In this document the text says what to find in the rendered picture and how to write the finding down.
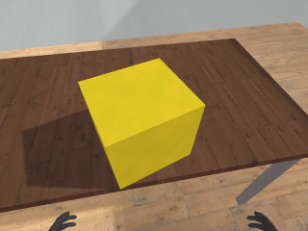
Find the carton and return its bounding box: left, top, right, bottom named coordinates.
left=78, top=58, right=206, bottom=189

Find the right robot hand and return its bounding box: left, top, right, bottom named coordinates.
left=246, top=211, right=278, bottom=231

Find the table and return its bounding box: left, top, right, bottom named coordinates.
left=0, top=38, right=308, bottom=213

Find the left robot hand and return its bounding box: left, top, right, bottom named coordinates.
left=48, top=211, right=77, bottom=231

